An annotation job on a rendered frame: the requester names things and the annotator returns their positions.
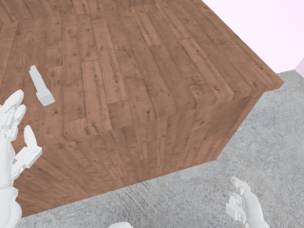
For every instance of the robot right hand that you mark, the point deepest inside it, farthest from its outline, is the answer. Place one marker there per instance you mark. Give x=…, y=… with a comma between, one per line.
x=245, y=207

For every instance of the robot left hand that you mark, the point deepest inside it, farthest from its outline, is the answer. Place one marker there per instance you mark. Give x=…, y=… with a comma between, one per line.
x=11, y=114

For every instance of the counter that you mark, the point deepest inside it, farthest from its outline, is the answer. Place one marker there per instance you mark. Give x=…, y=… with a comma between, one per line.
x=142, y=89

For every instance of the robot left forearm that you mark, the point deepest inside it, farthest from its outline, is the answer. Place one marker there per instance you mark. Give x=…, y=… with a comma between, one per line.
x=10, y=210

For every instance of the robot right forearm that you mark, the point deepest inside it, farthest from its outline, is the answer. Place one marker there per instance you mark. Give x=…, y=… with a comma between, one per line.
x=255, y=223

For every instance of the tap lever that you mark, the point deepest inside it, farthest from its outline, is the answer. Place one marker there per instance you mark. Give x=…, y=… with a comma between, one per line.
x=43, y=94

